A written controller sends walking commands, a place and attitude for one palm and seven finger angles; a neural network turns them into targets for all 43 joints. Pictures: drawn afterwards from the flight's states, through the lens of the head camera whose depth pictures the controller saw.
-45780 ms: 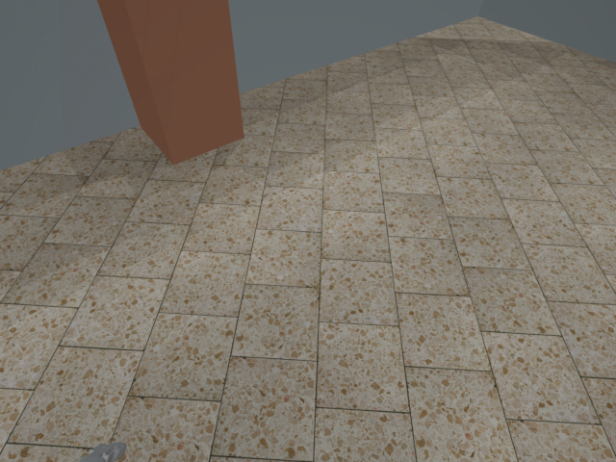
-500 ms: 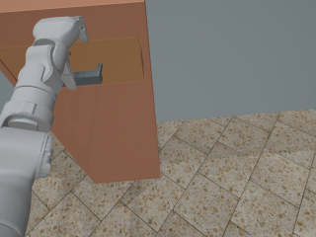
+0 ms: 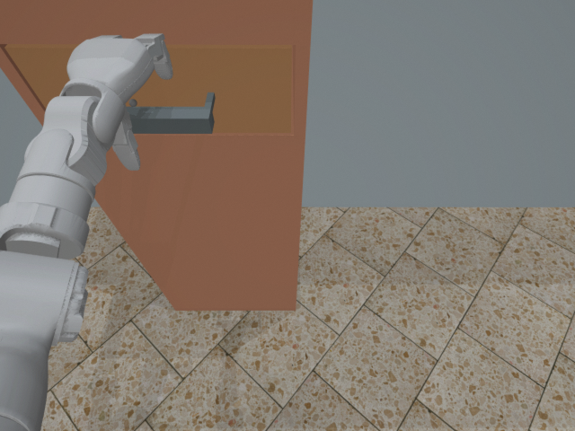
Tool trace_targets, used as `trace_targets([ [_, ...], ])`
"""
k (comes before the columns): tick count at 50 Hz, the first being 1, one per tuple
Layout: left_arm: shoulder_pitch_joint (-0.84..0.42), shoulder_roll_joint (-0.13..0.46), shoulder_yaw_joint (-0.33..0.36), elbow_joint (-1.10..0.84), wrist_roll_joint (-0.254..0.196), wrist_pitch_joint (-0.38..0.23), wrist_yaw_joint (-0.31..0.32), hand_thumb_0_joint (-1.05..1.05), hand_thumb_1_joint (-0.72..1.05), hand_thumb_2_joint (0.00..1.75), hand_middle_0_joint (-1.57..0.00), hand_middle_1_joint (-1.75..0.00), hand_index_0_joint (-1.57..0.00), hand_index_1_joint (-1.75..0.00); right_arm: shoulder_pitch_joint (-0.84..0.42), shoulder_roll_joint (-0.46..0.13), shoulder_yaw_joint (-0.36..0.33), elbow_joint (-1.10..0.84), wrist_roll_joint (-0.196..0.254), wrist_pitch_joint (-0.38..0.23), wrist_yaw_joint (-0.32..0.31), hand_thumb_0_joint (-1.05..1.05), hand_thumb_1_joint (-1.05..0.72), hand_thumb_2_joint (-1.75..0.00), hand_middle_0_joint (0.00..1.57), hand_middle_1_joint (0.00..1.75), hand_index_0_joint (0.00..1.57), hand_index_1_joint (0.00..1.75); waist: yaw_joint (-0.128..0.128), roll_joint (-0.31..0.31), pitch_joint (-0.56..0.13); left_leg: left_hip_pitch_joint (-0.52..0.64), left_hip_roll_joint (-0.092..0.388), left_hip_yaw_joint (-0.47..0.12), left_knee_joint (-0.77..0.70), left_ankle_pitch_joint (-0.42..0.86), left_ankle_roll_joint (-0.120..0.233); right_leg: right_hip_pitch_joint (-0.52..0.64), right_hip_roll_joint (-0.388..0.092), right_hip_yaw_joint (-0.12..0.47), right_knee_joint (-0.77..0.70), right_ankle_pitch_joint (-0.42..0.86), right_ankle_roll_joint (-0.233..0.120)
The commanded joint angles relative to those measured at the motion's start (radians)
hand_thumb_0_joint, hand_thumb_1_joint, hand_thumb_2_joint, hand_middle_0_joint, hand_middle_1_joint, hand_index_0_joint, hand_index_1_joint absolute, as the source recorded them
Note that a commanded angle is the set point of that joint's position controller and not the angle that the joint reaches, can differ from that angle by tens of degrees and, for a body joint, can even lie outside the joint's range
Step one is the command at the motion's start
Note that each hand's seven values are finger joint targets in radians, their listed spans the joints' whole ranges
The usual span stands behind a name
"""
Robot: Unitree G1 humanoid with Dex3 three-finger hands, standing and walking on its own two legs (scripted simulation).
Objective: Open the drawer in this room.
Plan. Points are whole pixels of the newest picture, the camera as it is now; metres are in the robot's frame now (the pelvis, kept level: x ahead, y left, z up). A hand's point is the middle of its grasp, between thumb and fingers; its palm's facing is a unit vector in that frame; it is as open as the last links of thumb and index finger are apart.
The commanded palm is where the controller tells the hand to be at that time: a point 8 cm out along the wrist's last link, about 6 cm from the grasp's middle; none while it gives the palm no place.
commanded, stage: lower the fingers behind the handle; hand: left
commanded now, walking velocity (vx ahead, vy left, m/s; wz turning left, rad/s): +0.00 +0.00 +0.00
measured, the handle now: (159, 109) +0.53 +0.20 +0.15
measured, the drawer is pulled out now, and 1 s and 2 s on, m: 0.00 0.00 0.00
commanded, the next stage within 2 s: close the thumb around the handle in 1.20 s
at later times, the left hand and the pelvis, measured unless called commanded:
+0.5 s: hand (143, 135) +0.49 +0.21 +0.14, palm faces +0.02 -0.03 -1.00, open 13.8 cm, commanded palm +0.47 +0.23 +0.19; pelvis +0.00 -0.01 -0.01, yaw +0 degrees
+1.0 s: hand (144, 145) +0.48 +0.21 +0.12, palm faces -0.03 -0.01 -1.00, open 13.8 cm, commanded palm +0.47 +0.22 +0.18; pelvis +0.00 -0.01 -0.01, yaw -1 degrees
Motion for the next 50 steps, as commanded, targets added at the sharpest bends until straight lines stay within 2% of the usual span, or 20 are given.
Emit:
trace_targets([
  [1, -0.391, 0.214, 0.095, -0.099, 0.017, 0.085, 0.038, 0.0, -0.5, 0.3, -0.3, -1.2, -0.3, -1.2, 0.028, -0.129, -0.036, -0.104, -0.007, -0.003, 0.011, 0.0, -0.9, -0.9, 0.2, 0.3, 0.2, 0.3, -0.002, -0.018, -0.39, 0.247, -0.006, -0.023, -0.018, 0.472, 0.009, 0.129, 0.049, -0.008, -0.019, 0.322, -0.044],
  [4, -0.363, 0.185, 0.056, -0.048, 0.033, 0.12, 0.027, 0.0, -0.5, 0.3, -0.3, -1.2, -0.3, -1.2, 0.007, -0.134, -0.026, -0.111, 0.002, 0.013, 0.005, 0.0, -0.9, -0.9, 0.2, 0.3, 0.2, 0.3, -0.016, -0.077, -0.288, 0.19, -0.003, -0.017, -0.041, 0.351, 0.014, 0.091, 0.047, -0.013, -0.029, 0.254, -0.036],
  [7, -0.364, 0.218, 0.069, -0.028, 0.053, 0.128, 0.018, 0.0, -0.5, 0.3, -0.3, -1.2, -0.3, -1.2, -0.002, -0.132, -0.023, -0.119, 0.004, 0.018, -0.002, 0.0, -0.9, -0.9, 0.2, 0.3, 0.2, 0.3, -0.01, -0.066, -0.286, 0.187, -0.004, -0.014, -0.043, 0.319, 0.016, 0.09, 0.045, -0.003, -0.03, 0.231, -0.038],
  [10, -0.356, 0.189, 0.039, -0.002, 0.063, 0.132, 0.0, 0.0, -0.5, 0.3, -0.3, -1.2, -0.3, -1.2, -0.004, -0.127, -0.014, -0.13, 0.005, 0.022, -0.009, 0.0, -0.9, -0.9, 0.2, 0.3, 0.2, 0.3, -0.023, -0.08, -0.245, 0.164, -0.004, -0.012, -0.046, 0.269, 0.016, 0.07, 0.041, -0.006, -0.029, 0.199, -0.037],
  [13, -0.387, 0.244, 0.09, -0.087, 0.039, 0.066, -0.014, 0.0, -0.5, 0.3, -0.3, -1.2, -0.3, -1.2, 0.003, -0.12, -0.019, -0.154, -0.001, 0.014, -0.022, 0.0, -0.9, -0.9, 0.2, 0.3, 0.2, 0.3, -0.017, -0.069, -0.341, 0.191, -0.013, -0.012, -0.024, 0.279, 0.026, 0.122, 0.036, 0.015, -0.017, 0.236, -0.032],
  [16, -0.46, 0.253, 0.102, -0.181, 0.023, -0.014, -0.004, 0.0, -0.5, 0.3, -0.3, -1.2, -0.3, -1.2, 0.017, -0.112, -0.025, -0.157, -0.007, 0.004, -0.031, 0.0, -0.9, -0.9, 0.2, 0.3, 0.2, 0.3, -0.036, -0.048, -0.372, 0.206, -0.015, -0.018, -0.003, 0.292, 0.031, 0.111, 0.036, 0.021, -0.012, 0.245, -0.03],
  [17, -0.465, 0.288, 0.133, -0.21, 0.026, -0.037, 0.013, 0.0, -0.5, 0.3, -0.3, -1.2, -0.3, -1.2, 0.019, -0.112, -0.03, -0.155, -0.01, 0.0, -0.031, 0.0, -0.9, -0.9, 0.2, 0.3, 0.2, 0.3, -0.027, -0.011, -0.392, 0.221, -0.016, -0.022, 0.003, 0.3, 0.029, 0.098, 0.04, 0.023, -0.005, 0.243, -0.031],
  [19, -0.487, 0.286, 0.145, -0.285, 0.024, -0.077, 0.048, 0.0, -0.5, 0.3, -0.3, -1.2, -0.3, -1.2, 0.034, -0.102, -0.037, -0.153, -0.019, -0.008, -0.031, 0.0, -0.9, -0.9, 0.2, 0.3, 0.2, 0.3, -0.021, 0.057, -0.453, 0.268, -0.019, -0.027, 0.024, 0.366, 0.025, 0.087, 0.045, 0.021, 0.013, 0.272, -0.036],
  [21, -0.495, 0.309, 0.173, -0.313, 0.024, -0.095, 0.088, 0.0, -0.5, 0.3, -0.3, -1.2, -0.3, -1.2, 0.046, -0.105, -0.044, -0.14, -0.025, -0.013, -0.025, 0.0, -0.9, -0.9, 0.2, 0.3, 0.2, 0.3, -0.021, 0.072, -0.487, 0.274, -0.019, -0.032, 0.045, 0.425, 0.02, 0.089, 0.05, 0.019, 0.028, 0.3, -0.038],
  [23, -0.427, 0.298, 0.185, -0.259, 0.032, -0.069, 0.132, 0.0, -0.5, 0.3, -0.3, -1.2, -0.3, -1.2, 0.047, -0.101, -0.048, -0.124, -0.026, -0.014, -0.014, 0.0, -0.9, -0.9, 0.2, 0.3, 0.2, 0.3, -0.008, 0.099, -0.475, 0.267, -0.016, -0.034, 0.048, 0.442, 0.012, 0.073, 0.054, 0.01, 0.037, 0.297, -0.041],
  [27, -0.347, 0.239, 0.143, -0.122, 0.029, 0.034, 0.159, 0.0, -0.5, 0.3, -0.3, -1.2, -0.3, -1.2, 0.046, -0.119, -0.048, -0.098, -0.018, -0.003, 0.005, 0.0, -0.9, -0.9, 0.2, 0.3, 0.2, 0.3, -0.02, 0.024, -0.396, 0.188, -0.009, -0.018, 0.037, 0.412, 0.01, 0.076, 0.054, -0.001, 0.033, 0.31, -0.036],
  [31, -0.33, 0.209, 0.105, -0.116, 0.047, 0.094, 0.134, 0.0, -0.5, 0.3, -0.3, -1.2, -0.3, -1.2, 0.041, -0.127, -0.049, -0.102, -0.012, 0.011, 0.009, 0.0, -0.9, -0.9, 0.2, 0.3, 0.2, 0.3, -0.02, -0.005, -0.399, 0.18, -0.011, -0.008, 0.028, 0.406, 0.017, 0.106, 0.053, 0.001, 0.021, 0.324, -0.038],
  [35, -0.273, 0.205, 0.087, -0.034, 0.064, 0.131, 0.104, 0.0, -0.5, 0.3, -0.3, -1.2, -0.3, -1.2, 0.025, -0.127, -0.039, -0.11, -0.005, 0.023, -0.001, 0.0, -0.9, -0.9, 0.2, 0.3, 0.2, 0.3, -0.021, -0.051, -0.309, 0.125, -0.015, 0.001, 0.004, 0.294, 0.022, 0.101, 0.048, 0.006, 0.0, 0.267, -0.032],
  [36, -0.28, 0.236, 0.105, -0.03, 0.066, 0.124, 0.094, 0.0, -0.5, 0.3, -0.3, -1.2, -0.3, -1.2, 0.025, -0.136, -0.037, -0.109, -0.005, 0.025, -0.009, 0.0, -0.9, -0.9, 0.2, 0.3, 0.2, 0.3, -0.027, -0.076, -0.308, 0.116, -0.014, 0.005, 0.0, 0.284, 0.024, 0.119, 0.044, 0.012, -0.006, 0.269, -0.031],
  [38, -0.276, 0.223, 0.09, -0.033, 0.055, 0.104, 0.071, 0.0, -0.5, 0.3, -0.3, -1.2, -0.3, -1.2, 0.02, -0.127, -0.032, -0.128, -0.001, 0.021, -0.02, 0.0, -0.9, -0.9, 0.2, 0.3, 0.2, 0.3, -0.03, -0.098, -0.295, 0.102, -0.018, 0.006, -0.003, 0.242, 0.029, 0.126, 0.039, 0.018, -0.009, 0.256, -0.024],
  [40, -0.324, 0.266, 0.114, -0.088, 0.047, 0.051, 0.06, 0.0, -0.5, 0.3, -0.3, -1.2, -0.3, -1.2, 0.016, -0.126, -0.03, -0.138, -0.003, 0.012, -0.032, 0.0, -0.9, -0.9, 0.2, 0.3, 0.2, 0.3, -0.035, -0.072, -0.314, 0.097, -0.021, 0.006, 0.001, 0.215, 0.033, 0.137, 0.033, 0.035, -0.008, 0.248, -0.021],
  [42, -0.365, 0.318, 0.16, -0.173, 0.048, -0.018, 0.071, 0.0, -0.5, 0.3, -0.3, -1.2, -0.3, -1.2, 0.022, -0.118, -0.037, -0.145, -0.01, 0.004, -0.038, 0.0, -0.9, -0.9, 0.2, 0.3, 0.2, 0.3, -0.023, -0.021, -0.391, 0.127, -0.024, -0.001, 0.012, 0.249, 0.035, 0.159, 0.034, 0.043, 0.008, 0.271, -0.025],
  [44, -0.291, 0.246, 0.124, -0.145, 0.051, -0.028, 0.08, 0.0, -0.5, 0.3, -0.3, -1.2, -0.3, -1.2, 0.027, -0.105, -0.04, -0.144, -0.014, 0.0, -0.034, 0.0, -0.9, -0.9, 0.2, 0.3, 0.2, 0.3, -0.017, 0.019, -0.38, 0.156, -0.022, 0.003, 0.024, 0.282, 0.029, 0.119, 0.039, 0.033, 0.016, 0.276, -0.03],
  [48, -0.286, 0.244, 0.132, -0.134, 0.035, -0.025, 0.109, 0.0, -0.5, 0.3, -0.3, -1.2, -0.3, -1.2, 0.036, -0.114, -0.042, -0.133, -0.012, -0.002, -0.023, 0.0, -0.9, -0.9, 0.2, 0.3, 0.2, 0.3, -0.025, -0.022, -0.352, 0.133, -0.017, 0.0, 0.029, 0.282, 0.024, 0.094, 0.043, 0.024, 0.018, 0.27, -0.027],
  [50, -0.303, 0.259, 0.145, -0.152, 0.034, -0.021, 0.125, 0.0, -0.5, 0.3, -0.3, -1.2, -0.3, -1.2, 0.037, -0.116, -0.044, -0.133, -0.012, -0.005, -0.02, 0.0, -0.9, -0.9, 0.2, 0.3, 0.2, 0.3, -0.02, -0.007, -0.369, 0.134, -0.021, 0.0, 0.029, 0.287, 0.024, 0.101, 0.043, 0.026, 0.02, 0.273, -0.028],
])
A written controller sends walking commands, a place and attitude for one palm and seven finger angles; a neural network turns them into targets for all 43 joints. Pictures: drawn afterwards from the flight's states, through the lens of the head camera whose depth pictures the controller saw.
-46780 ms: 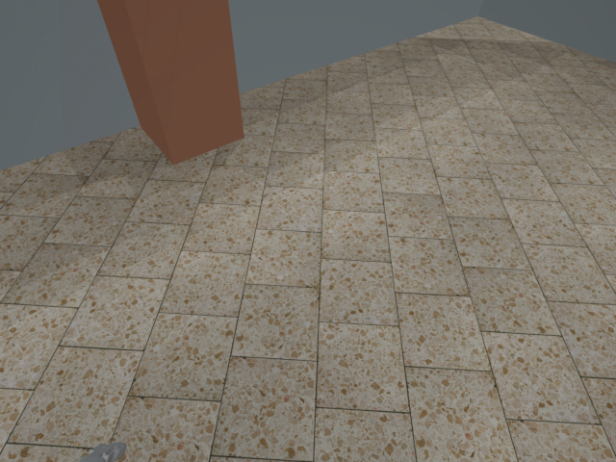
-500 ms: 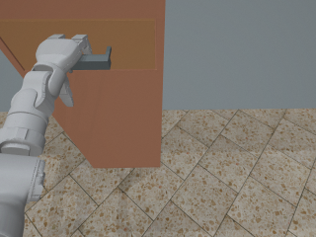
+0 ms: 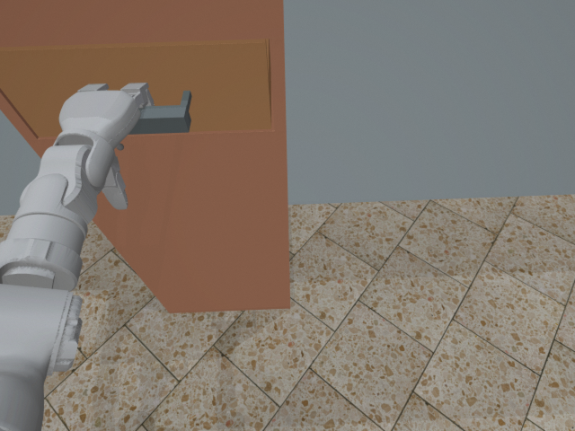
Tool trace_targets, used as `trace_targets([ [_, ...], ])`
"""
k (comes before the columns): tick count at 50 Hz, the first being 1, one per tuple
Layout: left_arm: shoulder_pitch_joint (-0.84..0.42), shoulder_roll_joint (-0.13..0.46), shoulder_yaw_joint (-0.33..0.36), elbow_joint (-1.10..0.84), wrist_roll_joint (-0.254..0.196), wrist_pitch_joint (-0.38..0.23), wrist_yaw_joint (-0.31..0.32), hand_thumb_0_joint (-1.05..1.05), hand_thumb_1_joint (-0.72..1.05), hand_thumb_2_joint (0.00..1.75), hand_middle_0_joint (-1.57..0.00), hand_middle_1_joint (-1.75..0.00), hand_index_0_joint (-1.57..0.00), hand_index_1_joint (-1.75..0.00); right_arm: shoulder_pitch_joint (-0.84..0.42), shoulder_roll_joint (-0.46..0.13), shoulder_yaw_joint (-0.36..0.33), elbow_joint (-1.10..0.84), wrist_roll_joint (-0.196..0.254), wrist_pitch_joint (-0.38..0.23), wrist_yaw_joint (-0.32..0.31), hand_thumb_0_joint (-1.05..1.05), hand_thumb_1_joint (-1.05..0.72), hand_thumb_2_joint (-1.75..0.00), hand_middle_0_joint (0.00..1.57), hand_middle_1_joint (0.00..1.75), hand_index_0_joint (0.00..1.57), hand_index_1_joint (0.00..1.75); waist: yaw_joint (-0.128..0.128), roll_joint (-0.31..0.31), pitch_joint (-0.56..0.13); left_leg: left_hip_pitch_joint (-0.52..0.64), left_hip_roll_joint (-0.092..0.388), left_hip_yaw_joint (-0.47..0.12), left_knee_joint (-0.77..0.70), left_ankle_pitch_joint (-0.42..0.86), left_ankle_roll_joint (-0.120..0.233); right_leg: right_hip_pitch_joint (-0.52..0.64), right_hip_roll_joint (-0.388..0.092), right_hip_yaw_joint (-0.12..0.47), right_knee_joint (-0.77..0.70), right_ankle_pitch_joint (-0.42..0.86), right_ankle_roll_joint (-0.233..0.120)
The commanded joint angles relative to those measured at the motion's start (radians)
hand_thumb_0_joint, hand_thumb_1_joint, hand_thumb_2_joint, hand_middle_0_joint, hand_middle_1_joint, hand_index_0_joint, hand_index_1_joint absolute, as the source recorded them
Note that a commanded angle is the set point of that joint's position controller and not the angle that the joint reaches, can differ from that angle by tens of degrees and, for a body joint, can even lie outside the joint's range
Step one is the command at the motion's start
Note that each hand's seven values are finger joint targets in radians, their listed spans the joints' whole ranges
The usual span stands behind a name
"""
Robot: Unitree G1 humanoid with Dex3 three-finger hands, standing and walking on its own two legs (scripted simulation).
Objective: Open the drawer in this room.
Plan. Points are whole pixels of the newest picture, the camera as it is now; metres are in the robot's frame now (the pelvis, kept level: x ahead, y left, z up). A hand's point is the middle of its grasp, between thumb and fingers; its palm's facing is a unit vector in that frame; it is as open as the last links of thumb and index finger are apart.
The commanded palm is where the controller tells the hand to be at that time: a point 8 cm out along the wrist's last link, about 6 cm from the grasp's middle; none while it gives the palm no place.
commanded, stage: lower the fingers behind the handle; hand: left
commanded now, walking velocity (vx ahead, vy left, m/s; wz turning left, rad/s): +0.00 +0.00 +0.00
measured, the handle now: (134, 109) +0.53 +0.22 +0.15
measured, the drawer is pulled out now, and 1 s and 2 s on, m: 0.00 0.00 0.02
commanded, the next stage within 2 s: close the thumb around the handle in 0.20 s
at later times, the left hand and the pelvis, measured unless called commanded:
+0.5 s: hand (116, 143) +0.49 +0.24 +0.13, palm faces -0.02 -0.02 -1.00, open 12.7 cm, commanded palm +0.46 +0.25 +0.18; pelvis +0.01 +0.01 +0.00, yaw +0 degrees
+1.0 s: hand (118, 141) +0.49 +0.24 +0.13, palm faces -0.02 +0.00 -1.00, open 5.8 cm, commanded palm +0.47 +0.24 +0.18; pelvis +0.00 +0.01 +0.00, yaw +0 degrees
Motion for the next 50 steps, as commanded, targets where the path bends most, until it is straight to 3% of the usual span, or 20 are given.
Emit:
trace_targets([
  [1, -0.496, 0.258, 0.083, -0.207, -0.018, -0.001, 0.063, 0.0, -0.5, 0.3, -0.3, -1.2, -0.3, -1.2, 0.056, -0.149, -0.057, -0.076, -0.01, -0.033, -0.006, 0.0, -0.9, -0.9, 0.2, 0.3, 0.2, 0.3, -0.023, -0.04, -0.381, 0.187, -0.04, -0.012, -0.024, 0.333, 0.042, 0.162, 0.024, 0.014, -0.06, 0.323, -0.013],
  [2, -0.485, 0.289, 0.105, -0.189, -0.012, 0.007, 0.073, 0.0, -0.5, 0.3, -0.3, -1.2, -0.3, -1.2, 0.055, -0.147, -0.057, -0.071, -0.008, -0.033, -0.004, 0.0, -0.9, -0.9, 0.2, 0.3, 0.2, 0.3, -0.007, -0.007, -0.388, 0.184, -0.041, -0.014, -0.026, 0.337, 0.039, 0.161, 0.026, 0.014, -0.056, 0.321, -0.014],
  [6, -0.484, 0.248, 0.079, -0.187, -0.006, 0.037, 0.083, 0.0, -0.5, 0.3, -0.3, -1.2, -0.3, -1.2, 0.06, -0.146, -0.06, -0.069, -0.01, -0.033, 0.002, 0.0, -0.9, -0.9, 0.2, 0.3, 0.2, 0.3, -0.01, -0.009, -0.418, 0.205, -0.04, -0.014, -0.02, 0.383, 0.038, 0.172, 0.028, 0.008, -0.05, 0.35, -0.018],
  [9, -0.475, 0.244, 0.067, -0.169, -0.004, 0.058, 0.075, 0.0, -0.5, 0.3, -0.3, -1.2, -0.3, -1.2, 0.057, -0.149, -0.057, -0.067, -0.009, -0.028, 0.004, 0.0, -0.9, -0.9, 0.2, 0.3, 0.2, 0.3, -0.012, 0.008, -0.394, 0.21, -0.039, -0.016, -0.025, 0.378, 0.036, 0.153, 0.031, 0.002, -0.051, 0.341, -0.018],
  [11, -0.468, 0.256, 0.077, -0.147, -0.007, 0.064, 0.065, 0.0, -0.5, 0.3, -0.3, -1.2, -0.3, -1.2, 0.057, -0.153, -0.057, -0.065, -0.008, -0.025, 0.001, 0.0, -0.9, -0.9, 0.2, 0.3, 0.2, 0.3, -0.019, -0.036, -0.381, 0.196, -0.038, -0.015, -0.026, 0.376, 0.04, 0.17, 0.029, 0.003, -0.059, 0.345, -0.016],
  [15, -0.473, 0.265, 0.072, -0.146, -0.005, 0.065, 0.046, 0.0, -0.5, 0.3, -0.3, -1.2, -0.3, -1.2, 0.051, -0.153, -0.051, -0.07, -0.006, -0.024, -0.004, 0.0, -0.9, -0.9, 0.2, 0.3, 0.2, 0.3, -0.013, -0.025, -0.359, 0.188, -0.037, -0.015, -0.038, 0.346, 0.039, 0.16, 0.027, 0.002, -0.061, 0.324, -0.015],
  [19, -0.455, 0.22, 0.049, -0.187, -0.007, 0.043, 0.032, 0.0, -0.28, 0.4, -0.32, -1.22, -0.32, -1.22, 0.055, -0.146, -0.057, -0.077, -0.009, -0.024, -0.001, 0.0, -0.9, -0.9, 0.2, 0.3, 0.2, 0.3, -0.007, 0.004, -0.389, 0.238, -0.033, -0.019, -0.027, 0.409, 0.038, 0.144, 0.032, -0.001, -0.052, 0.343, -0.02],
  [20, -0.425, 0.243, 0.074, -0.188, -0.008, 0.04, 0.031, 0.0, -0.22, 0.42, -0.32, -1.23, -0.32, -1.23, 0.059, -0.148, -0.057, -0.079, -0.009, -0.022, 0.0, 0.0, -0.9, -0.9, 0.2, 0.3, 0.2, 0.3, 0.005, 0.004, -0.397, 0.241, -0.032, -0.022, -0.026, 0.431, 0.036, 0.152, 0.034, -0.004, -0.049, 0.35, -0.022],
  [22, -0.431, 0.25, 0.081, -0.206, -0.013, 0.029, 0.029, 0.0, -0.11, 0.47, -0.33, -1.24, -0.33, -1.24, 0.055, -0.149, -0.057, -0.079, -0.01, -0.018, 0.002, 0.0, -0.9, -0.9, 0.2, 0.3, 0.2, 0.3, 0.003, -0.005, -0.397, 0.241, -0.03, -0.025, -0.023, 0.449, 0.036, 0.152, 0.034, -0.004, -0.047, 0.359, -0.02],
  [24, -0.413, 0.212, 0.06, -0.219, -0.018, 0.029, 0.032, 0.0, 0.0, 0.52, -0.34, -1.25, -0.34, -1.25, 0.053, -0.145, -0.06, -0.081, -0.011, -0.017, 0.005, 0.0, -0.9, -0.9, 0.2, 0.3, 0.2, 0.3, 0.001, -0.005, -0.391, 0.253, -0.028, -0.026, -0.022, 0.458, 0.035, 0.138, 0.035, -0.008, -0.046, 0.35, -0.02],
  [26, -0.424, 0.229, 0.071, -0.212, -0.02, 0.027, 0.037, 0.0, 0.12, 0.56, -0.34, -1.27, -0.34, -1.27, 0.055, -0.151, -0.059, -0.076, -0.009, -0.016, 0.006, 0.0, -0.9, -0.9, 0.2, 0.3, 0.2, 0.3, -0.004, -0.007, -0.369, 0.241, -0.026, -0.029, -0.026, 0.445, 0.033, 0.13, 0.036, -0.01, -0.051, 0.334, -0.023],
  [28, -0.441, 0.178, 0.027, -0.195, -0.016, 0.04, 0.045, 0.0, 0.23, 0.61, -0.35, -1.28, -0.35, -1.28, 0.049, -0.146, -0.058, -0.072, -0.007, -0.017, 0.009, 0.0, -0.9, -0.9, 0.2, 0.3, 0.2, 0.3, -0.011, 0.002, -0.335, 0.236, -0.026, -0.033, -0.032, 0.411, 0.03, 0.097, 0.037, -0.016, -0.05, 0.3, -0.023],
  [35, -0.508, 0.159, 0.009, -0.174, -0.007, 0.071, 0.06, 0.0, 0.62, 0.78, -0.38, -1.32, -0.38, -1.32, 0.068, -0.146, -0.061, -0.061, -0.011, -0.024, 0.012, 0.0, -0.9, -0.9, 0.2, 0.3, 0.2, 0.3, -0.023, 0.006, -0.387, 0.265, -0.028, -0.04, -0.026, 0.39, 0.029, 0.077, 0.037, -0.017, -0.048, 0.27, -0.024],
  [40, -0.51, 0.176, 0.019, -0.151, -0.006, 0.075, 0.05, 0.0, 0.9, 0.9, -0.4, -1.35, -0.4, -1.35, 0.067, -0.146, -0.056, -0.059, -0.012, -0.021, 0.007, 0.0, -0.9, -0.9, 0.2, 0.3, 0.2, 0.3, -0.028, -0.013, -0.373, 0.243, -0.031, -0.034, -0.022, 0.384, 0.033, 0.093, 0.035, -0.013, -0.05, 0.295, -0.022],
  [41, -0.523, 0.18, 0.019, -0.138, -0.007, 0.073, 0.046, 0.0, 0.9, 0.9, -0.4, -1.35, -0.4, -1.35, 0.07, -0.15, -0.056, -0.058, -0.012, -0.022, 0.005, 0.0, -0.9, -0.9, 0.2, 0.3, 0.2, 0.3, -0.038, -0.04, -0.36, 0.228, -0.032, -0.033, -0.022, 0.37, 0.036, 0.097, 0.033, -0.011, -0.057, 0.291, -0.021],
  [42, -0.529, 0.204, 0.036, -0.137, -0.005, 0.07, 0.047, 0.0, 0.9, 0.9, -0.4, -1.35, -0.4, -1.35, 0.069, -0.15, -0.054, -0.056, -0.011, -0.022, 0.005, 0.0, -0.9, -0.9, 0.2, 0.3, 0.2, 0.3, -0.029, -0.035, -0.362, 0.218, -0.032, -0.034, -0.025, 0.361, 0.036, 0.103, 0.033, -0.008, -0.053, 0.292, -0.02],
  [44, -0.508, 0.174, 0.012, -0.13, -0.005, 0.071, 0.042, 0.0, 0.9, 0.9, -0.4, -1.35, -0.4, -1.35, 0.061, -0.145, -0.052, -0.066, -0.01, -0.024, 0.002, 0.0, -0.9, -0.9, 0.2, 0.3, 0.2, 0.3, -0.03, -0.021, -0.334, 0.214, -0.033, -0.031, -0.029, 0.343, 0.036, 0.089, 0.033, -0.01, -0.056, 0.275, -0.021],
  [47, -0.495, 0.234, 0.059, -0.145, 0.002, 0.053, 0.039, 0.0, 0.9, 0.9, -0.4, -1.35, -0.4, -1.35, 0.069, -0.147, -0.052, -0.07, -0.011, -0.021, -0.001, 0.0, -0.9, -0.9, 0.2, 0.3, 0.2, 0.3, -0.013, -0.022, -0.386, 0.211, -0.037, -0.029, -0.023, 0.373, 0.038, 0.134, 0.032, -0.001, -0.047, 0.315, -0.022],
  [48, -0.493, 0.193, 0.025, -0.147, -0.001, 0.053, 0.037, 0.0, 0.9, 0.9, -0.4, -1.35, -0.4, -1.35, 0.064, -0.142, -0.052, -0.073, -0.01, -0.021, -0.002, 0.0, -0.9, -0.9, 0.2, 0.3, 0.2, 0.3, -0.023, -0.018, -0.375, 0.213, -0.038, -0.023, -0.021, 0.36, 0.038, 0.122, 0.031, -0.002, -0.05, 0.307, -0.019],
  [50, -0.509, 0.21, 0.038, -0.138, -0.002, 0.055, 0.038, 0.0, 0.9, 0.9, -0.4, -1.35, -0.4, -1.35, 0.068, -0.147, -0.054, -0.065, -0.01, -0.023, -0.001, 0.0, -0.9, -0.9, 0.2, 0.3, 0.2, 0.3, -0.025, -0.012, -0.353, 0.213, -0.033, -0.026, -0.023, 0.355, 0.035, 0.101, 0.033, -0.004, -0.05, 0.294, -0.021],
])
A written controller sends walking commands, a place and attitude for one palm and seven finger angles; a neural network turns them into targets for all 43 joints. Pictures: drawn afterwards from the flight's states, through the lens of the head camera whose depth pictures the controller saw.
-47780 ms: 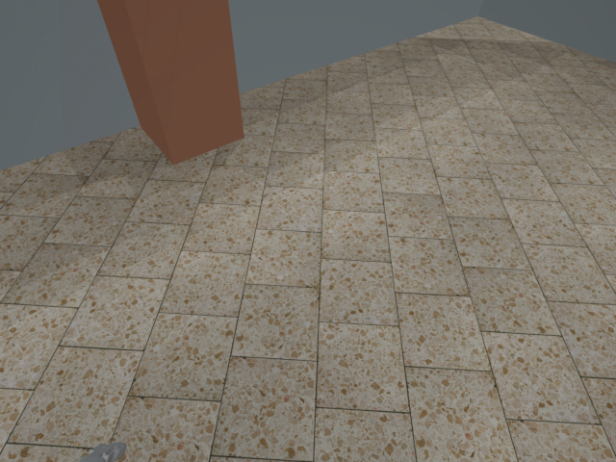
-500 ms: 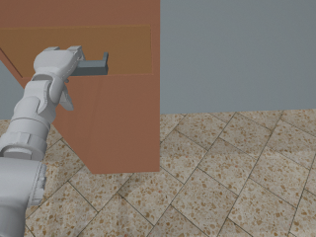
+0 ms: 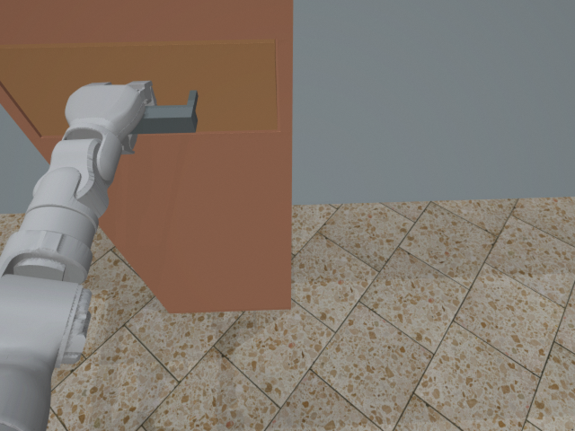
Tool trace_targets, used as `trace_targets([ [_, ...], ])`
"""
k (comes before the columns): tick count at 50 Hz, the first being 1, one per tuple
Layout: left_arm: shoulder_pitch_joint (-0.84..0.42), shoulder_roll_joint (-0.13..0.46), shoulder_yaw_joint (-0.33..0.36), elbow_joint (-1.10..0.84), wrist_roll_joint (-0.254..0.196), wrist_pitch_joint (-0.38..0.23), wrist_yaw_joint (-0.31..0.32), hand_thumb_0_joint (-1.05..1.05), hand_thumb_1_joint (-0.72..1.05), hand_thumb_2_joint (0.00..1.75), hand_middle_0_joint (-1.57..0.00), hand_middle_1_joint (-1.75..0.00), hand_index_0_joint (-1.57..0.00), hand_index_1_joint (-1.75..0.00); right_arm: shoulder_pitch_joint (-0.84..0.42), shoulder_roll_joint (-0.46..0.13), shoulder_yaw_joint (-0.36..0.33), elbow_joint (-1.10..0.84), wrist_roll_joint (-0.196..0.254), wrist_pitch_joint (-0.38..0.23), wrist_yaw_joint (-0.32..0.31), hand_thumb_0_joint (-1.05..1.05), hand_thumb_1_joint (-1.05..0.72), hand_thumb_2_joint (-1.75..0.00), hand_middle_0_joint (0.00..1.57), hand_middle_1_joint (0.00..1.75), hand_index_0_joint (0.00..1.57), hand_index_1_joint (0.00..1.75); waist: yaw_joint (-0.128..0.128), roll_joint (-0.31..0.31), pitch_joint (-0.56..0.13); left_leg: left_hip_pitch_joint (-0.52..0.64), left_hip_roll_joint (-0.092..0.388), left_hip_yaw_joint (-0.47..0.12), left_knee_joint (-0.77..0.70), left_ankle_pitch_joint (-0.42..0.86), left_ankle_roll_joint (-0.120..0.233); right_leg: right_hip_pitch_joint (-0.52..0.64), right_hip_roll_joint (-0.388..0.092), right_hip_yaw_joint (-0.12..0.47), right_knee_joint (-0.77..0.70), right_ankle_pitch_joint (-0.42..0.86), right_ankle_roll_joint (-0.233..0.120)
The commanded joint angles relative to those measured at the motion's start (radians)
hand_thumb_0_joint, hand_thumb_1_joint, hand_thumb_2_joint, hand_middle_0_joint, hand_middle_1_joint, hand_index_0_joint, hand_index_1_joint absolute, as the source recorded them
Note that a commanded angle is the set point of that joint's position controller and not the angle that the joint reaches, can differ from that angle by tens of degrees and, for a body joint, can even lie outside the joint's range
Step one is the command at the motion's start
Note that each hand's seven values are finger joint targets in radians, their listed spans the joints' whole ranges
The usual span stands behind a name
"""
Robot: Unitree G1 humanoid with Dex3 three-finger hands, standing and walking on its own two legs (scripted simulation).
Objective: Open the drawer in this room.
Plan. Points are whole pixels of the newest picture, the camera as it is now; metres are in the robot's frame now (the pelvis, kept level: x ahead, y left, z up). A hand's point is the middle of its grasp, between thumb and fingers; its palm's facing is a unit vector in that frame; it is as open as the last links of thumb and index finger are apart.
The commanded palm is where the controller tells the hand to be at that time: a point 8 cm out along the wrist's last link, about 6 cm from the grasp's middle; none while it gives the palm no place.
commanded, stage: pull the drawer open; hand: left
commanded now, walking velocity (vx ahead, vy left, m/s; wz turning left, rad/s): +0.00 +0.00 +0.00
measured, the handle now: (140, 109) +0.53 +0.21 +0.15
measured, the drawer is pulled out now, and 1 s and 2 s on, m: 0.00 0.02 0.23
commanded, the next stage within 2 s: none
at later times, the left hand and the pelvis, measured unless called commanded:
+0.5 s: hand (120, 152) +0.46 +0.23 +0.13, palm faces +0.03 -0.02 -1.00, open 5.9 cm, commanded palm +0.45 +0.23 +0.18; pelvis +0.02 +0.00 +0.01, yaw -2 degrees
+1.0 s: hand (120, 154) +0.46 +0.23 +0.13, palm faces -0.01 -0.01 -1.00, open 5.8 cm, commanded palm +0.42 +0.23 +0.18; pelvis +0.01 -0.01 +0.00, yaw +0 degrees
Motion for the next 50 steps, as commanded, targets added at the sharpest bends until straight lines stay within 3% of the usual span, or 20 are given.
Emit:
trace_targets([
  [1, -0.464, 0.235, 0.07, -0.171, -0.018, -0.021, 0.022, 0.0, 0.9, 0.9, -0.4, -1.35, -0.4, -1.35, 0.064, -0.155, -0.053, -0.081, -0.007, -0.024, -0.012, 0.0, -0.9, -0.9, 0.2, 0.3, 0.2, 0.3, -0.022, -0.016, -0.349, 0.221, -0.025, -0.024, -0.038, 0.366, 0.025, 0.12, 0.043, -0.003, -0.058, 0.3, -0.033],
  [5, -0.474, 0.224, 0.058, -0.182, -0.018, -0.022, 0.023, 0.0, 0.9, 0.9, -0.4, -1.35, -0.4, -1.35, 0.066, -0.152, -0.054, -0.079, -0.006, -0.03, -0.012, 0.0, -0.9, -0.9, 0.2, 0.3, 0.2, 0.3, -0.022, 0.001, -0.356, 0.223, -0.025, -0.022, -0.04, 0.347, 0.025, 0.113, 0.042, 0.0, -0.059, 0.293, -0.031],
  [6, -0.435, 0.241, 0.083, -0.179, -0.021, -0.026, 0.021, 0.0, 0.9, 0.9, -0.4, -1.35, -0.4, -1.35, 0.067, -0.153, -0.056, -0.082, -0.007, -0.03, -0.012, 0.0, -0.9, -0.9, 0.2, 0.3, 0.2, 0.3, -0.013, -0.035, -0.373, 0.22, -0.025, -0.021, -0.036, 0.37, 0.029, 0.147, 0.041, 0.002, -0.06, 0.317, -0.032],
  [7, -0.4, 0.273, 0.109, -0.177, -0.019, -0.026, 0.02, 0.0, 0.9, 0.9, -0.4, -1.35, -0.4, -1.35, 0.062, -0.155, -0.055, -0.084, -0.007, -0.027, -0.012, 0.0, -0.9, -0.9, 0.2, 0.3, 0.2, 0.3, 0.0, -0.014, -0.382, 0.217, -0.026, -0.017, -0.038, 0.368, 0.027, 0.158, 0.04, 0.004, -0.055, 0.326, -0.03],
  [10, -0.352, 0.215, 0.069, -0.216, -0.028, -0.029, 0.011, 0.0, 0.9, 0.9, -0.4, -1.35, -0.4, -1.35, 0.048, -0.147, -0.055, -0.098, -0.004, -0.024, -0.01, 0.0, -0.9, -0.9, 0.2, 0.3, 0.2, 0.3, 0.01, -0.005, -0.378, 0.223, -0.026, -0.013, -0.043, 0.379, 0.026, 0.166, 0.041, 0.001, -0.055, 0.337, -0.031],
  [12, -0.303, 0.264, 0.118, -0.267, -0.036, -0.036, 0.01, 0.0, 0.9, 0.9, -0.4, -1.35, -0.4, -1.35, 0.039, -0.153, -0.057, -0.105, -0.005, -0.022, -0.008, 0.0, -0.9, -0.9, 0.2, 0.3, 0.2, 0.3, 0.032, 0.002, -0.414, 0.239, -0.024, -0.011, -0.041, 0.426, 0.028, 0.202, 0.04, 0.006, -0.051, 0.375, -0.032],
  [13, -0.253, 0.242, 0.104, -0.289, -0.037, -0.032, 0.007, 0.0, 0.9, 0.9, -0.4, -1.35, -0.4, -1.35, 0.033, -0.149, -0.059, -0.117, -0.005, -0.019, -0.006, 0.0, -0.9, -0.9, 0.2, 0.3, 0.2, 0.3, 0.039, -0.003, -0.421, 0.249, -0.024, -0.01, -0.041, 0.449, 0.028, 0.212, 0.042, 0.004, -0.048, 0.39, -0.032],
  [15, -0.195, 0.206, 0.085, -0.352, -0.056, -0.023, 0.0, 0.0, 0.9, 0.9, -0.4, -1.35, -0.4, -1.35, 0.014, -0.15, -0.058, -0.13, -0.001, -0.018, 0.0, 0.0, -0.9, -0.9, 0.2, 0.3, 0.2, 0.3, 0.044, -0.002, -0.405, 0.264, -0.019, -0.011, -0.048, 0.487, 0.027, 0.217, 0.043, 0.0, -0.054, 0.406, -0.032],
  [23, 0.066, 0.212, 0.13, -0.564, -0.103, 0.042, -0.014, 0.0, 0.9, 0.9, -0.4, -1.35, -0.4, -1.35, -0.064, -0.15, -0.057, -0.169, 0.01, -0.013, 0.021, 0.0, -0.9, -0.9, 0.2, 0.3, 0.2, 0.3, 0.085, -0.022, -0.376, 0.316, -0.01, -0.017, -0.057, 0.651, 0.03, 0.277, 0.042, -0.001, -0.06, 0.491, -0.026],
  [24, -0.078, 0.239, 0.126, -0.549, -0.096, 0.048, -0.011, 0.0, 0.9, 0.9, -0.4, -1.35, -0.4, -1.35, -0.063, -0.162, -0.053, -0.14, 0.013, -0.01, 0.015, 0.0, -0.9, -0.9, 0.2, 0.3, 0.2, 0.3, 0.048, -0.026, -0.337, 0.309, -0.007, -0.017, -0.057, 0.615, 0.025, 0.234, 0.045, -0.007, -0.065, 0.478, -0.025],
  [25, -0.22, 0.216, 0.08, -0.475, -0.082, 0.059, -0.006, 0.0, 0.9, 0.9, -0.4, -1.35, -0.4, -1.35, -0.054, -0.161, -0.05, -0.117, 0.018, -0.009, 0.008, 0.0, -0.9, -0.9, 0.2, 0.3, 0.2, 0.3, 0.006, -0.039, -0.268, 0.283, -0.012, -0.024, -0.059, 0.534, 0.023, 0.173, 0.049, -0.014, -0.073, 0.418, -0.024],
  [26, -0.25, 0.178, 0.048, -0.45, -0.083, 0.062, -0.007, 0.0, 0.9, 0.9, -0.4, -1.35, -0.4, -1.35, -0.045, -0.159, -0.051, -0.107, 0.019, -0.014, 0.007, 0.0, -0.9, -0.9, 0.2, 0.3, 0.2, 0.3, -0.008, -0.052, -0.235, 0.28, -0.01, -0.026, -0.064, 0.501, 0.023, 0.148, 0.049, -0.02, -0.084, 0.383, -0.027],
  [28, -0.219, 0.232, 0.097, -0.44, -0.065, 0.069, -0.003, 0.0, 0.9, 0.9, -0.4, -1.35, -0.4, -1.35, -0.042, -0.159, -0.054, -0.104, 0.012, -0.018, 0.005, 0.0, -0.9, -0.9, 0.2, 0.3, 0.2, 0.3, 0.029, -0.007, -0.311, 0.315, -0.016, -0.025, -0.061, 0.538, 0.02, 0.177, 0.047, -0.015, -0.07, 0.395, -0.034],
  [32, -0.274, 0.19, 0.057, -0.43, -0.066, 0.061, -0.018, 0.0, 0.9, 0.9, -0.4, -1.35, -0.4, -1.35, -0.041, -0.145, -0.049, -0.098, 0.006, -0.013, 0.002, 0.0, -0.9, -0.9, 0.2, 0.3, 0.2, 0.3, 0.02, -0.001, -0.385, 0.345, -0.022, -0.026, -0.036, 0.585, 0.019, 0.193, 0.04, -0.01, -0.055, 0.443, -0.032],
  [36, -0.3, 0.22, 0.083, -0.415, -0.076, 0.033, -0.028, 0.0, 0.9, 0.9, -0.4, -1.35, -0.4, -1.35, -0.047, -0.147, -0.046, -0.106, 0.0, -0.008, -0.004, 0.0, -0.9, -0.9, 0.2, 0.3, 0.2, 0.3, 0.022, -0.041, -0.397, 0.326, -0.029, -0.024, -0.027, 0.584, 0.024, 0.224, 0.035, -0.005, -0.054, 0.478, -0.029],
  [39, -0.298, 0.179, 0.054, -0.385, -0.072, 0.012, -0.029, 0.0, 0.9, 0.9, -0.4, -1.35, -0.4, -1.35, -0.054, -0.136, -0.041, -0.114, 0.0, -0.007, -0.005, 0.0, -0.9, -0.9, 0.2, 0.3, 0.2, 0.3, 0.024, -0.022, -0.36, 0.303, -0.031, -0.025, -0.033, 0.536, 0.022, 0.196, 0.034, -0.009, -0.05, 0.44, -0.03],
  [41, -0.308, 0.22, 0.089, -0.375, -0.068, -0.005, -0.023, 0.0, 0.9, 0.9, -0.4, -1.35, -0.4, -1.35, -0.051, -0.141, -0.043, -0.114, -0.003, -0.007, -0.007, 0.0, -0.9, -0.9, 0.2, 0.3, 0.2, 0.3, 0.025, -0.031, -0.361, 0.286, -0.034, -0.021, -0.033, 0.511, 0.022, 0.211, 0.034, -0.005, -0.052, 0.433, -0.031],
  [45, -0.31, 0.19, 0.068, -0.351, -0.06, -0.016, -0.01, 0.0, 0.9, 0.9, -0.4, -1.35, -0.4, -1.35, -0.042, -0.134, -0.046, -0.114, -0.003, -0.008, -0.005, 0.0, -0.9, -0.9, 0.2, 0.3, 0.2, 0.3, 0.022, -0.017, -0.345, 0.277, -0.034, -0.022, -0.033, 0.464, 0.023, 0.182, 0.035, -0.004, -0.053, 0.397, -0.032],
  [47, -0.262, 0.22, 0.1, -0.381, -0.059, -0.025, -0.008, 0.0, 0.9, 0.9, -0.4, -1.35, -0.4, -1.35, -0.042, -0.138, -0.049, -0.123, -0.003, -0.009, -0.005, 0.0, -0.9, -0.9, 0.2, 0.3, 0.2, 0.3, 0.042, -0.027, -0.383, 0.273, -0.034, -0.021, -0.037, 0.467, 0.024, 0.218, 0.035, -0.002, -0.049, 0.407, -0.033],
  [50, -0.137, 0.201, 0.103, -0.454, -0.072, -0.021, -0.007, 0.0, 0.9, 0.9, -0.4, -1.35, -0.4, -1.35, -0.057, -0.135, -0.05, -0.147, -0.002, -0.009, 0.0, 0.0, -0.9, -0.9, 0.2, 0.3, 0.2, 0.3, 0.07, -0.013, -0.411, 0.276, -0.033, -0.017, -0.046, 0.497, 0.025, 0.261, 0.035, 0.001, -0.047, 0.434, -0.034],
])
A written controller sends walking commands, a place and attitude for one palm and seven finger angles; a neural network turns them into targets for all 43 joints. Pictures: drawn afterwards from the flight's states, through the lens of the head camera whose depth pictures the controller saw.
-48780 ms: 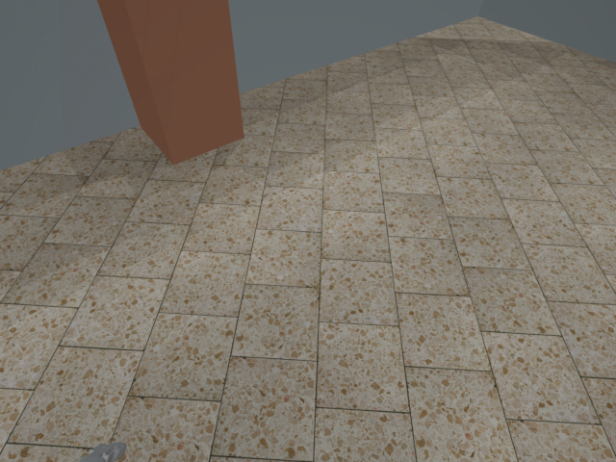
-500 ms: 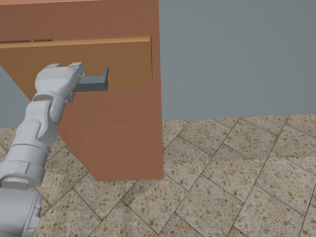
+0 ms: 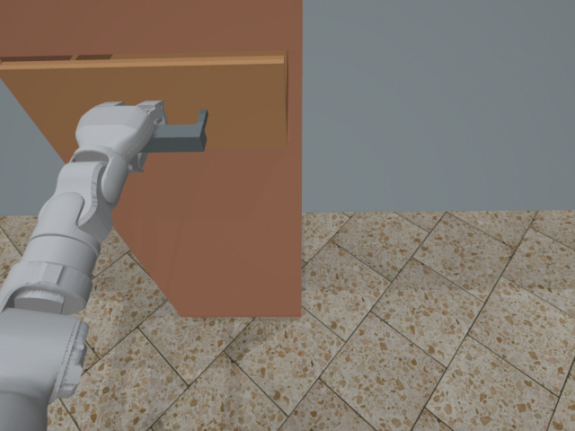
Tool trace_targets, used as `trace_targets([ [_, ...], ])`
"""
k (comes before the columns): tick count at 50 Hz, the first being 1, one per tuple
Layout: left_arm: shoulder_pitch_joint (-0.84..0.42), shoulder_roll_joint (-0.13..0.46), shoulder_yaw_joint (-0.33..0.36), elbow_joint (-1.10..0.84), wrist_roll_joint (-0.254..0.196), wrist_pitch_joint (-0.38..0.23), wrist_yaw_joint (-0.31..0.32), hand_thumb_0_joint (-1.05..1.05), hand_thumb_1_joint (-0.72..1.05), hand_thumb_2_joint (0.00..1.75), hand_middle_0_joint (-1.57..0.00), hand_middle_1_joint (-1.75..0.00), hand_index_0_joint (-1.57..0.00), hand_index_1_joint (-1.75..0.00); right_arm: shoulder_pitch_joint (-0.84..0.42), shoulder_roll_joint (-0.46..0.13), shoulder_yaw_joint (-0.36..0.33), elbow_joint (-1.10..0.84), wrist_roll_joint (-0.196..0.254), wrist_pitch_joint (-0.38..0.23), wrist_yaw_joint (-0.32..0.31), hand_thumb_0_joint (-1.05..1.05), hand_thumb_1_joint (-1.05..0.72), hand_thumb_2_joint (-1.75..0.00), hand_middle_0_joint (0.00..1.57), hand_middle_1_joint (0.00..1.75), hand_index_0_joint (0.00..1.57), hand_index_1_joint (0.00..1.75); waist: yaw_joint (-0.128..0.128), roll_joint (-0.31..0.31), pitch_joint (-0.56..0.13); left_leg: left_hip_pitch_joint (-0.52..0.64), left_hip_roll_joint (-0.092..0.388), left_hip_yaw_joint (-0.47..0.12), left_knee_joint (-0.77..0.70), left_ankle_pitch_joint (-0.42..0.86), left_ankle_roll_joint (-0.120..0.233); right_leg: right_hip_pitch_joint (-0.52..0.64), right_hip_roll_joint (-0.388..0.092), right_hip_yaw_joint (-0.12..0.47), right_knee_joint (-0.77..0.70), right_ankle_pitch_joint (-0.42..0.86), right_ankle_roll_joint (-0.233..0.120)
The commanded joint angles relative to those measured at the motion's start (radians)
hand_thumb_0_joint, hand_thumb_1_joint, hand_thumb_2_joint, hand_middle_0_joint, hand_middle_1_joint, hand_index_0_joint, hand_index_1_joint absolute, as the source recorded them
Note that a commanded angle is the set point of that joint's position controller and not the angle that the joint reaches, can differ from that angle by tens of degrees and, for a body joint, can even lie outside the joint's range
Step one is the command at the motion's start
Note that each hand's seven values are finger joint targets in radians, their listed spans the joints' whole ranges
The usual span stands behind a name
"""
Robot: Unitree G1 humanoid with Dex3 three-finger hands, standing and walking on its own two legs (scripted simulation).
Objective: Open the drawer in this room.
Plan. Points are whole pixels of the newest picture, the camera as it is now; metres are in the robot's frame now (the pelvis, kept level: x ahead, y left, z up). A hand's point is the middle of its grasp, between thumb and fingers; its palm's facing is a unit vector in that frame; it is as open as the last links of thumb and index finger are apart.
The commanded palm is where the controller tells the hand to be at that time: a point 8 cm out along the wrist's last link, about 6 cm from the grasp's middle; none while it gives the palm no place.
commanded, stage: pull the drawer open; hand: left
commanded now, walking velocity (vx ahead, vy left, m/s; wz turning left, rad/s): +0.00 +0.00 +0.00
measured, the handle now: (150, 127) +0.50 +0.21 +0.15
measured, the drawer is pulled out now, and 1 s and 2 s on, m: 0.02 0.23 0.30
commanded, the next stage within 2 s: open the thumb to release the handle in 1.48 s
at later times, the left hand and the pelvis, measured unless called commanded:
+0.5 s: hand (110, 222) +0.35 +0.23 +0.13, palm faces +0.07 -0.06 -1.00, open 6.0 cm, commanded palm +0.30 +0.23 +0.18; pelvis +0.01 +0.01 +0.01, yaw -1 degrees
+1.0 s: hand (84, 291) +0.25 +0.23 +0.13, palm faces +0.05 -0.08 -1.00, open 6.0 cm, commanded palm +0.20 +0.24 +0.18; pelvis +0.00 -0.01 +0.01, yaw -1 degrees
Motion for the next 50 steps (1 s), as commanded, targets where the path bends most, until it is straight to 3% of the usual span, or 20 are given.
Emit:
trace_targets([
  [1, -0.247, 0.217, 0.111, -0.271, -0.04, -0.019, 0.034, 0.0, 0.9, 0.9, -0.4, -1.35, -0.4, -1.35, -0.008, -0.139, -0.054, -0.13, -0.007, -0.032, -0.001, 0.0, -0.9, -0.9, 0.2, 0.3, 0.2, 0.3, 0.034, -0.029, -0.427, 0.216, -0.032, -0.008, -0.022, 0.52, 0.035, 0.222, 0.034, 0.008, -0.04, 0.46, -0.027],
  [5, -0.041, 0.191, 0.118, -0.426, -0.075, 0.01, 0.035, 0.0, 0.9, 0.9, -0.4, -1.35, -0.4, -1.35, -0.049, -0.137, -0.055, -0.164, 0.001, -0.038, 0.016, 0.0, -0.9, -0.9, 0.2, 0.3, 0.2, 0.3, 0.06, -0.04, -0.411, 0.239, -0.022, -0.011, -0.042, 0.574, 0.037, 0.252, 0.035, 0.006, -0.047, 0.479, -0.022],
  [8, 0.053, 0.219, 0.151, -0.498, -0.091, 0.041, 0.035, 0.0, 0.9, 0.9, -0.4, -1.35, -0.4, -1.35, -0.08, -0.147, -0.051, -0.172, 0.007, -0.044, 0.02, 0.0, -0.9, -0.9, 0.2, 0.3, 0.2, 0.3, 0.068, -0.059, -0.358, 0.225, -0.018, -0.013, -0.063, 0.552, 0.036, 0.26, 0.037, 0.002, -0.057, 0.462, -0.02],
  [9, 0.093, 0.189, 0.129, -0.539, -0.095, 0.054, 0.034, 0.0, 0.9, 0.9, -0.4, -1.35, -0.4, -1.35, -0.093, -0.141, -0.048, -0.181, 0.01, -0.047, 0.022, 0.0, -0.9, -0.9, 0.2, 0.3, 0.2, 0.3, 0.07, -0.053, -0.347, 0.235, -0.018, -0.014, -0.069, 0.565, 0.036, 0.258, 0.037, 0.001, -0.061, 0.458, -0.019],
  [14, 0.208, 0.148, 0.106, -0.704, -0.106, 0.117, 0.039, 0.0, 0.9, 0.9, -0.4, -1.35, -0.4, -1.35, -0.149, -0.134, -0.04, -0.192, 0.013, -0.066, 0.033, 0.0, -0.9, -0.9, 0.2, 0.3, 0.2, 0.3, 0.075, -0.012, -0.309, 0.295, -0.006, -0.024, -0.084, 0.617, 0.027, 0.236, 0.037, -0.008, -0.077, 0.428, -0.017],
  [16, 0.27, 0.168, 0.127, -0.764, -0.113, 0.137, 0.039, 0.0, 0.9, 0.9, -0.4, -1.35, -0.4, -1.35, -0.173, -0.138, -0.035, -0.194, 0.01, -0.069, 0.037, 0.0, -0.9, -0.9, 0.2, 0.3, 0.2, 0.3, 0.085, -0.007, -0.312, 0.307, -0.007, -0.022, -0.088, 0.644, 0.022, 0.263, 0.035, -0.006, -0.085, 0.444, -0.019],
  [23, 0.422, 0.147, 0.141, -0.899, -0.119, 0.179, 0.025, 0.0, 0.9, 0.9, -0.4, -1.35, -0.4, -1.35, -0.248, -0.114, -0.008, -0.199, 0.003, -0.076, 0.04, 0.0, -0.9, -0.9, 0.2, 0.3, 0.2, 0.3, 0.097, -0.041, -0.257, 0.326, -0.012, -0.022, -0.11, 0.639, 0.013, 0.284, 0.033, -0.017, -0.099, 0.45, -0.012],
  [28, 0.452, 0.14, 0.138, -0.93, -0.112, 0.182, 0.016, 0.0, 0.9, 0.9, -0.4, -1.35, -0.4, -1.35, -0.283, -0.1, 0.01, -0.187, -0.006, -0.072, 0.031, 0.0, -0.9, -0.9, 0.2, 0.3, 0.2, 0.3, 0.095, -0.048, -0.195, 0.32, -0.022, -0.015, -0.132, 0.548, 0.01, 0.283, 0.033, -0.022, -0.124, 0.407, -0.014],
  [30, 0.446, 0.117, 0.11, -0.947, -0.102, 0.182, 0.009, 0.0, 0.9, 0.9, -0.4, -1.35, -0.4, -1.35, -0.301, -0.094, 0.018, -0.189, -0.008, -0.069, 0.026, 0.0, -0.9, -0.9, 0.2, 0.3, 0.2, 0.3, 0.095, -0.038, -0.184, 0.32, -0.029, -0.013, -0.137, 0.518, 0.009, 0.282, 0.032, -0.021, -0.131, 0.399, -0.015],
  [31, 0.455, 0.164, 0.156, -0.965, -0.108, 0.175, 0.009, 0.0, 0.9, 0.9, -0.4, -1.35, -0.4, -1.35, -0.299, -0.099, 0.016, -0.183, -0.009, -0.069, 0.024, 0.0, -0.9, -0.9, 0.2, 0.3, 0.2, 0.3, 0.099, -0.037, -0.199, 0.327, -0.028, -0.009, -0.137, 0.51, 0.007, 0.302, 0.032, -0.016, -0.137, 0.399, -0.018],
  [33, 0.487, 0.137, 0.134, -0.977, -0.105, 0.172, 0.003, 0.0, 0.9, 0.9, -0.4, -1.35, -0.4, -1.35, -0.311, -0.088, 0.023, -0.184, -0.014, -0.069, 0.023, 0.0, -0.9, -0.9, 0.2, 0.3, 0.2, 0.3, 0.103, -0.026, -0.19, 0.329, -0.033, -0.01, -0.142, 0.502, 0.007, 0.308, 0.029, -0.018, -0.138, 0.405, -0.017],
  [36, 0.563, 0.196, 0.199, -1.037, -0.123, 0.158, -0.003, 0.0, 0.9, 0.9, -0.4, -1.35, -0.4, -1.35, -0.327, -0.096, 0.025, -0.194, -0.018, -0.071, 0.022, 0.0, -0.9, -0.9, 0.2, 0.3, 0.2, 0.3, 0.124, -0.021, -0.223, 0.332, -0.036, -0.006, -0.139, 0.506, 0.006, 0.359, 0.025, -0.008, -0.137, 0.446, -0.018],
  [37, 0.595, 0.149, 0.163, -1.055, -0.12, 0.156, -0.009, 0.0, 0.9, 0.9, -0.4, -1.35, -0.4, -1.35, -0.338, -0.079, 0.034, -0.21, -0.021, -0.078, 0.027, 0.0, -0.9, -0.9, 0.2, 0.3, 0.2, 0.3, 0.131, -0.011, -0.228, 0.329, -0.039, -0.005, -0.141, 0.515, 0.009, 0.365, 0.02, -0.013, -0.132, 0.45, -0.016],
  [39, 0.67, 0.17, 0.202, -1.051, -0.138, 0.149, -0.012, 0.0, 0.9, 0.9, -0.4, -1.35, -0.4, -1.35, -0.339, -0.088, 0.034, -0.203, -0.022, -0.073, 0.025, 0.0, -0.9, -0.9, 0.2, 0.3, 0.2, 0.3, 0.13, -0.039, -0.178, 0.306, -0.039, -0.002, -0.15, 0.488, 0.009, 0.364, 0.021, -0.015, -0.14, 0.461, -0.012],
  [41, 0.712, 0.217, 0.255, -1.102, -0.151, 0.134, -0.009, 0.0, 0.9, 0.9, -0.4, -1.35, -0.4, -1.35, -0.345, -0.094, 0.031, -0.209, -0.022, -0.079, 0.023, 0.0, -0.9, -0.9, 0.2, 0.3, 0.2, 0.3, 0.139, -0.027, -0.188, 0.312, -0.036, -0.001, -0.144, 0.484, 0.007, 0.379, 0.02, -0.007, -0.137, 0.465, -0.014],
  [42, 0.735, 0.169, 0.216, -1.131, -0.143, 0.13, -0.01, 0.0, 0.9, 0.9, -0.4, -1.35, -0.4, -1.35, -0.349, -0.08, 0.038, -0.222, -0.028, -0.087, 0.03, 0.0, -0.9, -0.9, 0.2, 0.3, 0.2, 0.3, 0.145, -0.014, -0.209, 0.311, -0.04, -0.002, -0.144, 0.496, 0.01, 0.385, 0.015, -0.009, -0.129, 0.466, -0.012],
  [43, 0.824, 0.164, 0.232, -1.128, -0.157, 0.125, -0.006, 0.0, 0.9, 0.9, -0.4, -1.35, -0.4, -1.35, -0.341, -0.079, 0.031, -0.217, -0.028, -0.088, 0.031, 0.0, -0.9, -0.9, 0.2, 0.3, 0.2, 0.3, 0.144, -0.023, -0.175, 0.308, -0.036, -0.003, -0.149, 0.496, 0.009, 0.382, 0.017, -0.015, -0.133, 0.474, -0.012],
  [46, 0.926, 0.217, 0.307, -1.195, -0.18, 0.11, 0.009, 0.0, 0.9, 0.9, -0.4, -1.35, -0.4, -1.35, -0.351, -0.097, 0.029, -0.228, -0.027, -0.097, 0.032, 0.0, -0.9, -0.9, 0.2, 0.3, 0.2, 0.3, 0.154, -0.042, -0.165, 0.29, -0.036, 0.001, -0.138, 0.464, 0.007, 0.391, 0.013, -0.004, -0.127, 0.49, -0.008],
  [47, 0.942, 0.184, 0.285, -1.229, -0.172, 0.104, 0.013, 0.0, 0.9, 0.9, -0.4, -1.35, -0.4, -1.35, -0.349, -0.087, 0.034, -0.236, -0.032, -0.103, 0.036, 0.0, -0.9, -0.9, 0.2, 0.3, 0.2, 0.3, 0.159, -0.047, -0.189, 0.286, -0.04, 0.001, -0.135, 0.473, 0.01, 0.397, 0.006, -0.004, -0.115, 0.507, -0.005],
  [50, 1.106, 0.177, 0.315, -1.32, -0.185, 0.098, 0.047, 0.0, 0.9, 0.9, -0.4, -1.35, -0.4, -1.35, -0.339, -0.099, 0.023, -0.251, -0.03, -0.11, 0.039, 0.0, -0.9, -0.9, 0.2, 0.3, 0.2, 0.3, 0.165, -0.036, -0.188, 0.286, -0.033, 0.006, -0.125, 0.483, 0.007, 0.384, 0.004, -0.002, -0.108, 0.527, 0.002],
])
